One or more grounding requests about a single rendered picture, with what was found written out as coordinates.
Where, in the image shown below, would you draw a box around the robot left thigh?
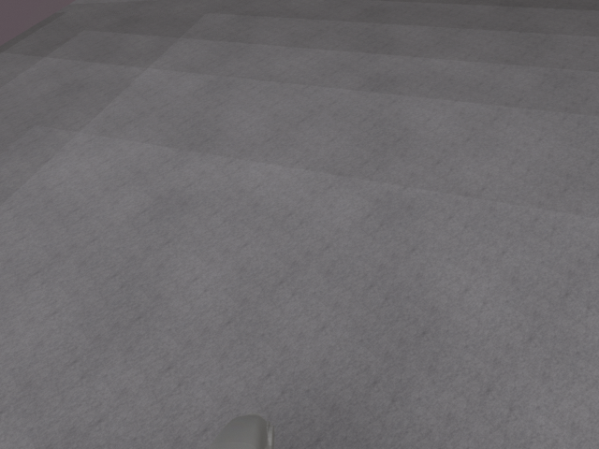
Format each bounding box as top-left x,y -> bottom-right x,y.
209,415 -> 275,449

